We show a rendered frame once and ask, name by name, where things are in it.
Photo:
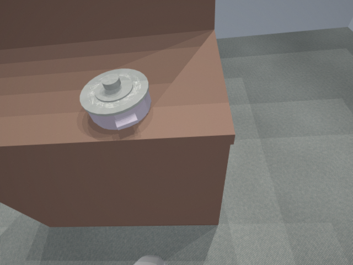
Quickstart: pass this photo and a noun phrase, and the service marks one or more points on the lid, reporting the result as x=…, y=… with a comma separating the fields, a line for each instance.
x=98, y=101

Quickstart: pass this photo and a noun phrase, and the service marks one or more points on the knob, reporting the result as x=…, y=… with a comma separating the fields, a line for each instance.
x=111, y=82

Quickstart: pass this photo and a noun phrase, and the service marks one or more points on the table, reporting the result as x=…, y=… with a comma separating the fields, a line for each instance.
x=60, y=168

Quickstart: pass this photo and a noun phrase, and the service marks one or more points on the pot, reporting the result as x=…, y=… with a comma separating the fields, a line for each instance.
x=124, y=120

